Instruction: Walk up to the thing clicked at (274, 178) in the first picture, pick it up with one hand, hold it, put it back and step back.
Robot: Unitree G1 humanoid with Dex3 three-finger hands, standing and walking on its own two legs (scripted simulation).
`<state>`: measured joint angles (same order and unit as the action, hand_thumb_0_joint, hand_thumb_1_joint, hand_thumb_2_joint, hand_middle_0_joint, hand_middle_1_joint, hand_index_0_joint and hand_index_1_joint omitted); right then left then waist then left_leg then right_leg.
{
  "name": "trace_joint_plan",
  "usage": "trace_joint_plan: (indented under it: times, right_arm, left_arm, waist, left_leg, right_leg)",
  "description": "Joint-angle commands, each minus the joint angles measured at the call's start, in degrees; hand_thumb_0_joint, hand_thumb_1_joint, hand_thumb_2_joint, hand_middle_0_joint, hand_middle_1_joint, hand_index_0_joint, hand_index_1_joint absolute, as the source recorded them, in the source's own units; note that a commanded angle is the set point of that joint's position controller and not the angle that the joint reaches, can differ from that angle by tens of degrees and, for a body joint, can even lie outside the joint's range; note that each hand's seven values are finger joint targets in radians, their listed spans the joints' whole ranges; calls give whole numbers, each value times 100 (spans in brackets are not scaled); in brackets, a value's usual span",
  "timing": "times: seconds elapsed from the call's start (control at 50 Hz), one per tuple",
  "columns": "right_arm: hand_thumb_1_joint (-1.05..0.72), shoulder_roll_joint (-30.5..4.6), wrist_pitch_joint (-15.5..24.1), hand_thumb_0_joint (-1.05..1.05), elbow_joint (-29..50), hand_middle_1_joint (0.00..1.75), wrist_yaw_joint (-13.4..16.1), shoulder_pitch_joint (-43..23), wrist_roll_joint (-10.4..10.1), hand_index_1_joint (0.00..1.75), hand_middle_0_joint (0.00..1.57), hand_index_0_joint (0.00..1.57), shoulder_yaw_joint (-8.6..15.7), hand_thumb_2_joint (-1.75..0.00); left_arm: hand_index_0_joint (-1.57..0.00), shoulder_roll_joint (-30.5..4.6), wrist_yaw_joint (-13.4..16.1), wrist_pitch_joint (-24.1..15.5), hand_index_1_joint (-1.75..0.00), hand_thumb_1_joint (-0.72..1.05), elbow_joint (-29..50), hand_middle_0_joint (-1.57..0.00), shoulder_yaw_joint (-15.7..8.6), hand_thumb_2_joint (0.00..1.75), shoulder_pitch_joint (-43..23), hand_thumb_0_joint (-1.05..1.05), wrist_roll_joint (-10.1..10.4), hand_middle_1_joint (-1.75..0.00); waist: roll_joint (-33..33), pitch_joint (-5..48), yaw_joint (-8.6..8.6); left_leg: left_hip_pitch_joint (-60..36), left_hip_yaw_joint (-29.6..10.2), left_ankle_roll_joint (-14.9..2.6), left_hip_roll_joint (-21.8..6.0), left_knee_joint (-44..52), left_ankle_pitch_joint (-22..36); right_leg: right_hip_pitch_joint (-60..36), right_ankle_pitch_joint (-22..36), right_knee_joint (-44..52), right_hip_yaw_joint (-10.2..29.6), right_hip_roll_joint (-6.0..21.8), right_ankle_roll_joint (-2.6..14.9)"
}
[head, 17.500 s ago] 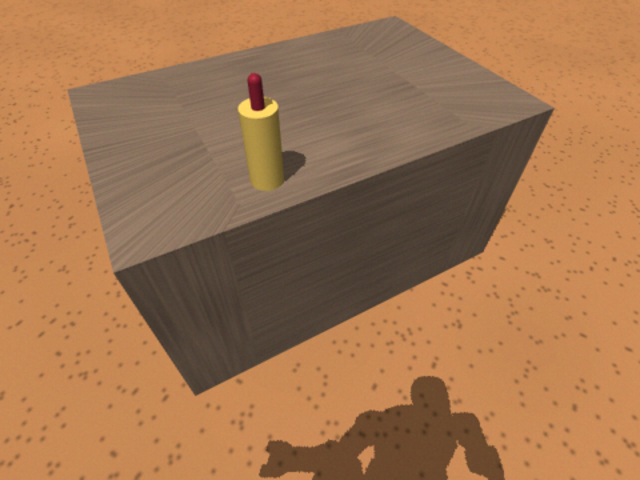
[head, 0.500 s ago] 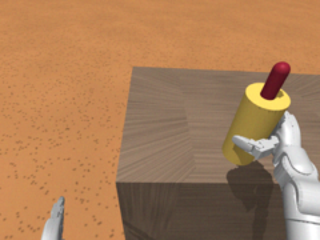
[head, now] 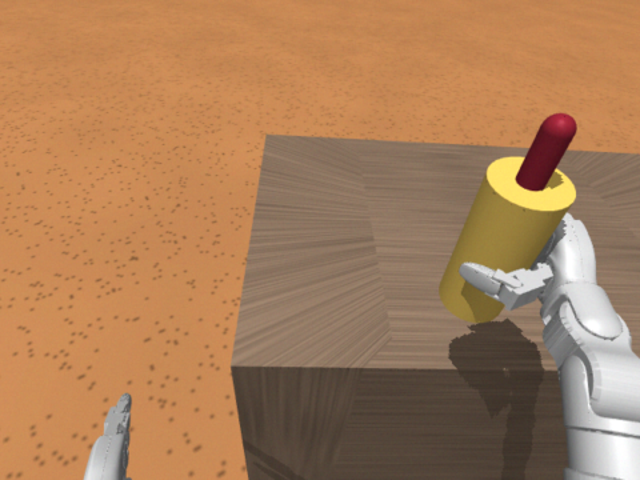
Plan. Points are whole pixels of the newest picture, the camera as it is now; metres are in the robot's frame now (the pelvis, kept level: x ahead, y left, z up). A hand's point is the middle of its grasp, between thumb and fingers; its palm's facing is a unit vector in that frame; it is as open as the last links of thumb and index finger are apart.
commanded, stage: hold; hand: right
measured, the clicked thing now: (506, 226) +0.33 -0.16 +0.22
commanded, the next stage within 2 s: crouch in 0.30 s
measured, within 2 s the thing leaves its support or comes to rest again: neither
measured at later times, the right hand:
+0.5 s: hand (499, 253) +0.32 -0.16 +0.18, palm faces +0.09 +1.00 -0.02, open 10.8 cm
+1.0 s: hand (472, 264) +0.39 -0.18 +0.10, palm faces +0.12 +0.99 +0.01, open 10.8 cm
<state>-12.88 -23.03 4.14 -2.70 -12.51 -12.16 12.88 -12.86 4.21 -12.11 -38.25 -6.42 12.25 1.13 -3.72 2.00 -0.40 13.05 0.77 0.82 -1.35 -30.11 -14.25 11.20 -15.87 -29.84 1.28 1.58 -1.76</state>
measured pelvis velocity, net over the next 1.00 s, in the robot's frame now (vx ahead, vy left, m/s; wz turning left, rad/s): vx -0.01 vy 0.00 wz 0.02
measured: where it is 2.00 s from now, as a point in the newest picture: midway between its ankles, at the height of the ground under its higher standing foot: outside the picture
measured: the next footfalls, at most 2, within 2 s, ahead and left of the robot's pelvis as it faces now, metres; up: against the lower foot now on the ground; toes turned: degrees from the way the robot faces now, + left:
none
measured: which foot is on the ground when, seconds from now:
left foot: down 0.00-1.00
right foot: down 0.00-1.00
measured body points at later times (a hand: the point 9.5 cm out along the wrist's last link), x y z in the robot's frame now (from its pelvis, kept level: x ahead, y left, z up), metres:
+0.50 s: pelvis +0.00 +0.00 +0.00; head -0.03 +0.02 +0.45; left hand +0.17 +0.26 -0.07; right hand +0.31 -0.22 +0.19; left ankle +0.02 +0.13 -0.73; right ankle +0.00 -0.14 -0.73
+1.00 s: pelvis -0.01 +0.00 -0.01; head +0.01 +0.00 +0.44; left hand +0.14 +0.26 -0.08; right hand +0.38 -0.23 +0.10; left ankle +0.02 +0.13 -0.73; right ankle +0.01 -0.14 -0.73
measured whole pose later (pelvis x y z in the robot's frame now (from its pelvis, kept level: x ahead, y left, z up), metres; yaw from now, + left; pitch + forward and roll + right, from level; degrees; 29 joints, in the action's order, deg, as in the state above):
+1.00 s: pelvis -0.01 +0.00 -0.01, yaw +1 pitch +2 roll +0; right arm -15.4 -0.2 -29.4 -2.5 -23.3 -9.4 14.9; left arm -11.6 4.4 -12.9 -36.7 -2.7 12.0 0.5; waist -0.2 1.3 -3.5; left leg 21.4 -0.5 1.0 -0.7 -33.4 -14.2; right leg 19.5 -17.1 -34.4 0.1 2.1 -1.6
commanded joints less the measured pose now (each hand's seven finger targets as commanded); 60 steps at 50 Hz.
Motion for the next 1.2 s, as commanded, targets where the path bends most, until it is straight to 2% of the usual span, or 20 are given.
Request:
trace_joint_plan:
  times: [0.0,0.06,0.08,0.14,0.24,0.32,0.36,0.44,0.52,0.64,0.7,0.72,0.8,0.84,0.96,0.98,1.02,1.08,1.1,1.18]
  right_arm:
    - [-12,-1314,648,0,1711,140,35,-2587,-167,140,124,129,763,-128]
    - [-12,-1022,725,0,1660,142,42,-2434,-131,142,125,130,507,-129]
    - [-10,-1146,749,0,1774,141,45,-2463,-144,141,124,129,623,-128]
    - [-10,-1089,792,0,2062,140,59,-2412,-135,140,124,129,518,-128]
    - [-12,-1005,796,0,2140,141,59,-2500,-93,141,124,129,346,-129]
    - [-14,-1029,750,0,2082,141,62,-2600,-122,141,125,130,367,-129]
    - [-15,-1002,708,0,1844,142,95,-2470,-126,142,125,130,425,-130]
    - [-19,-958,648,0,1491,148,59,-2304,-131,148,133,138,433,-135]
    - [-16,-962,675,0,948,148,35,-2369,-74,148,131,136,472,-135]
    - [-16,-1027,1277,0,348,146,25,-3040,-6,146,130,135,463,-133]
    - [-15,-1275,1753,0,129,143,63,-3561,46,143,129,133,510,-130]
    - [-16,-1185,1911,0,150,144,56,-3712,79,144,129,134,389,-131]
    - [-15,-1335,2405,0,-619,144,53,-3790,89,144,130,134,487,-131]
    - [-16,-1653,2654,0,-719,146,64,-4039,114,146,130,135,641,-133]
    - [-16,-1538,3157,0,-2083,148,-86,-3900,126,148,131,136,565,-135]
    - [-15,-1587,3280,0,-1818,147,-103,-4099,117,147,131,136,565,-135]
    - [-15,-1640,3378,0,-2418,146,-157,-4083,141,146,130,135,592,-134]
    - [-10,-1803,3617,0,-2545,144,-218,-4400,109,144,127,132,713,-132]
    - [-12,-1591,3665,0,-2665,143,-247,-4378,118,143,126,131,564,-131]
    - [-11,-1795,3914,0,-2929,141,-290,-4601,120,141,125,130,657,-129]
  left_arm:
    - [-4,-831,69,-340,-5,-55,1043,-4,-350,5,-710,0,20,-5]
    - [-4,-667,42,-327,-5,-54,1079,-4,-239,5,-643,0,32,-5]
    - [-4,-794,62,-334,-5,-54,1129,-4,-348,5,-609,0,26,-5]
    - [-4,-531,18,-316,-5,-55,963,-4,-86,5,-556,0,31,-5]
    - [-5,-763,85,-377,-5,-55,1143,-5,-251,5,-817,0,-1,-5]
    - [-5,-599,79,-398,-5,-55,921,-5,-103,5,-808,0,10,-5]
    - [-5,-905,127,-432,-5,-55,971,-5,-406,5,-836,0,-17,-5]
    - [-4,-477,51,-399,-5,-54,698,-4,-10,6,-630,0,17,-5]
    - [-4,-669,12,-398,-5,-55,732,-4,-167,6,-718,0,1,-4]
    - [-4,-678,0,-563,-5,-56,1051,-4,-122,6,-739,0,-23,-5]
    - [-4,-837,81,-630,-5,-55,1102,-5,-215,6,-581,0,-37,-5]
    - [-4,-593,55,-651,-5,-55,1328,-5,50,6,-656,0,-41,-5]
    - [-4,-531,95,-563,-5,-55,1006,-5,56,6,-420,0,-53,-5]
    - [-5,-570,85,-497,-5,-54,1002,-5,102,5,-527,0,-62,-5]
    - [-5,-583,70,-276,-5,-54,956,-5,116,5,-302,0,-50,-5]
    - [-5,-709,66,-280,-5,-54,1456,-5,79,5,-717,0,-38,-5]
    - [-5,-812,100,-188,-5,-54,1064,-5,-78,5,-279,0,-51,-5]
    - [-5,-763,97,-157,-5,-55,1189,-5,-47,5,-344,0,-37,-5]
    - [-5,-575,76,-158,-5,-54,1351,-5,157,5,-366,0,-34,-5]
    - [-5,-781,103,-156,-5,-55,1693,-5,56,5,-428,0,-45,-5]
  waist:
    - [453,1178,42]
    - [371,1145,-18]
    - [326,1291,-7]
    - [100,1267,59]
    - [96,1465,-47]
    - [41,1205,-12]
    - [409,1187,-88]
    - [299,783,7]
    - [493,813,-84]
    - [675,1115,-180]
    - [446,1523,-235]
    - [273,1810,-190]
    - [6,1884,-237]
    - [-123,1846,-187]
    - [54,1822,-353]
    - [48,2107,-323]
    - [32,1958,-396]
    - [9,1942,-402]
    - [103,1938,-426]
    - [128,2277,-454]
  left_leg:
    - [-273,188,57,71,568,807]
    - [-227,220,28,102,511,861]
    - [-262,204,24,95,490,960]
    - [-281,202,2,91,454,1119]
    - [-274,203,-12,101,458,1149]
    - [-192,224,-13,119,495,923]
    - [-208,230,31,116,530,855]
    - [-78,226,27,121,569,615]
    - [8,210,43,120,572,553]
    - [52,69,89,53,515,467]
    - [117,99,53,86,348,784]
    - [-24,87,35,68,274,978]
    - [47,59,12,63,88,1508]
    - [160,52,-22,85,64,1368]
    - [271,70,-33,157,-29,1322]
    - [164,56,-38,145,-38,1320]
    - [355,67,-41,165,-85,1381]
    - [500,52,-41,165,-116,1158]
    - [502,59,-41,172,-112,1075]
    - [543,33,-37,172,-243,1126]
  right_leg:
    - [-342,660,370,-181,-208,269]
    - [-338,723,405,-174,-188,236]
    - [-446,804,371,-174,-175,232]
    - [-442,982,359,-180,-179,211]
    - [-582,1019,359,-145,-146,198]
    - [-447,812,394,-137,-143,197]
    - [-416,698,383,-141,-162,237]
    - [-160,483,441,-161,-175,237]
    - [-108,392,445,-143,-155,262]
    - [-46,306,290,-160,-163,293]
    - [-248,557,198,-159,-134,251]
    - [-304,749,155,-163,-144,217]
    - [-201,1255,-30,-195,-140,192]
    - [-101,1157,-35,-193,-112,170]
    - [148,1106,-99,-180,-75,183]
    - [85,1095,-109,-184,-82,174]
    - [118,1197,-158,-190,-73,173]
    - [279,930,-191,-189,-67,187]
    - [322,833,-181,-176,-62,194]
    - [343,865,-316,-170,-67,196]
